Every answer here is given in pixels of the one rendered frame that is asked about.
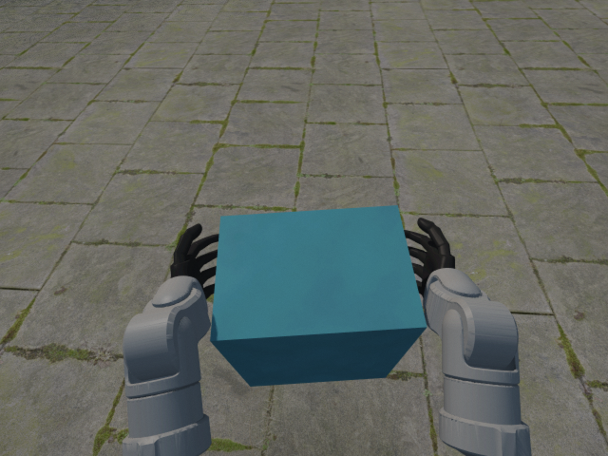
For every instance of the robot right hand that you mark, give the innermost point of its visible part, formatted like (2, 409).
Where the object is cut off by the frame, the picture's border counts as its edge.
(437, 255)

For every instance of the robot left forearm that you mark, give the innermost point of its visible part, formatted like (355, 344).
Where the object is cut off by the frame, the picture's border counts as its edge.
(162, 373)

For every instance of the carton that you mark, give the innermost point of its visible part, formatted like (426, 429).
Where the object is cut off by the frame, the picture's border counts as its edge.
(315, 296)

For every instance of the robot right forearm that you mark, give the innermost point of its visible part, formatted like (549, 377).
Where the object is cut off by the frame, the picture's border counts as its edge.
(481, 415)

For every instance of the robot left hand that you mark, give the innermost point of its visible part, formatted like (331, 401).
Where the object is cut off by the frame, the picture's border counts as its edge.
(186, 263)

